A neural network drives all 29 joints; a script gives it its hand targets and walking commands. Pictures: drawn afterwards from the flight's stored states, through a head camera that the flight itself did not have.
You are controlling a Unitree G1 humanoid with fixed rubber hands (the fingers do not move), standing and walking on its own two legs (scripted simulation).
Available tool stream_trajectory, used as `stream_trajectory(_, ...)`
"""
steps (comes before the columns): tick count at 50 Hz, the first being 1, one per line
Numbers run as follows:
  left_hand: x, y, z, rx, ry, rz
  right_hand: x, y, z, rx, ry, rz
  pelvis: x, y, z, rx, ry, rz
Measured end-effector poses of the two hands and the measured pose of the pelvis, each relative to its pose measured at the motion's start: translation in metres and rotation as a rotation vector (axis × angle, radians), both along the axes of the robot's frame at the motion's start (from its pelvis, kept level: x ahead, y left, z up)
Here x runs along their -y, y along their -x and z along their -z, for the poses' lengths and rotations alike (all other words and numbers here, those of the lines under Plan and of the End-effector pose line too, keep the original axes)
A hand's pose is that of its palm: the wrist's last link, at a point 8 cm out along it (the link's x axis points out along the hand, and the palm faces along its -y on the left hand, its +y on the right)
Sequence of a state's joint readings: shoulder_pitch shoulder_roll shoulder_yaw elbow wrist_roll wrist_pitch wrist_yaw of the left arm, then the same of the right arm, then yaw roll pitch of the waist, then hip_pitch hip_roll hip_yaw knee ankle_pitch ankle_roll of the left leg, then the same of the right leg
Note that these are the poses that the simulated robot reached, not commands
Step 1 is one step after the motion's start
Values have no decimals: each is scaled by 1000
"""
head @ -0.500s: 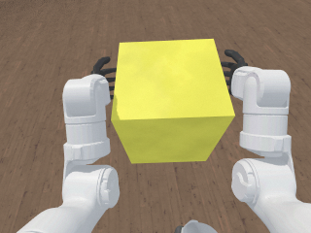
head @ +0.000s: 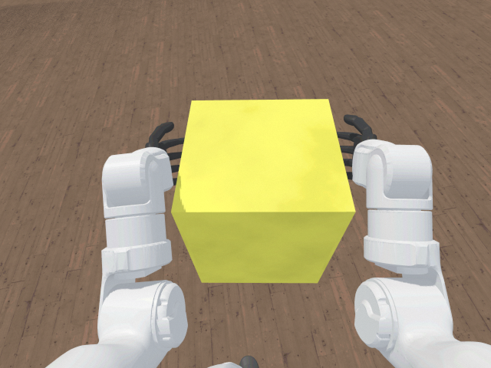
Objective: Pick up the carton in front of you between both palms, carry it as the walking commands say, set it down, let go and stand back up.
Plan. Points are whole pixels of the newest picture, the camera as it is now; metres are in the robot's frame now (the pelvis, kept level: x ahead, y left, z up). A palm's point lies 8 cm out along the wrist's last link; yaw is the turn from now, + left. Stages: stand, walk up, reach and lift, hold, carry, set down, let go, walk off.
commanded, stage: carry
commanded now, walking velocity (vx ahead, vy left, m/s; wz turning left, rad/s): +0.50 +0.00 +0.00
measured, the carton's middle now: (259, 198) +0.36 +0.01 +0.07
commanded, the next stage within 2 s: none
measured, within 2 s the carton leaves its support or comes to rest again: neither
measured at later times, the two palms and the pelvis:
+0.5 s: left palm (209, 98) +0.61 +0.11 +0.10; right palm (348, 89) +0.62 -0.19 +0.09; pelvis +0.35 -0.05 +0.01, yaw +3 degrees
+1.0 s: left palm (206, 36) +0.93 +0.14 +0.09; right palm (312, 27) +0.93 -0.15 +0.09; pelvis +0.67 -0.01 +0.02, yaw +0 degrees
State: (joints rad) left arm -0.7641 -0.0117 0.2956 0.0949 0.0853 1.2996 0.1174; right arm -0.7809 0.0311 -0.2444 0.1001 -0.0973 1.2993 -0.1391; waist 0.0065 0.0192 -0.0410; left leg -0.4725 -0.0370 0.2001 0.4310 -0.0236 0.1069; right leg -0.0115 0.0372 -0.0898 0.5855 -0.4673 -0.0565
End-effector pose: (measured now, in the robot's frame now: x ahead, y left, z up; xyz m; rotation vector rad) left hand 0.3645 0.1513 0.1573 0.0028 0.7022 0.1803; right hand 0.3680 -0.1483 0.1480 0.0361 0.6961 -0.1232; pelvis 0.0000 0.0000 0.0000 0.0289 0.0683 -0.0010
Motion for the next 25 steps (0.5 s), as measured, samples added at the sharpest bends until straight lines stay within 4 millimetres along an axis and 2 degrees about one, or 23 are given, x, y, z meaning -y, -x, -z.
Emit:
stream_trajectory(4,5,-48,30,-89,12,38,5,-35,27,-90,24,35,-5,-50,-8,-12,7,1)
stream_trajectory(8,10,-79,53,-156,28,37,9,-59,51,-159,-4,77,-6,-103,-22,-25,30,13)
stream_trajectory(13,15,-114,69,-116,74,7,12,-99,62,-120,-46,97,4,-173,-27,-33,42,14)
stream_trajectory(17,22,-151,69,-56,53,7,19,-147,60,-61,-14,29,20,-235,-21,-20,39,2)
stream_trajectory(21,36,-204,63,30,32,-9,33,-208,58,26,-21,-3,39,-303,-2,1,39,-16)
stream_trajectory(25,45,-248,60,-10,16,-22,42,-257,59,-16,-42,-11,51,-351,-8,-7,40,-49)
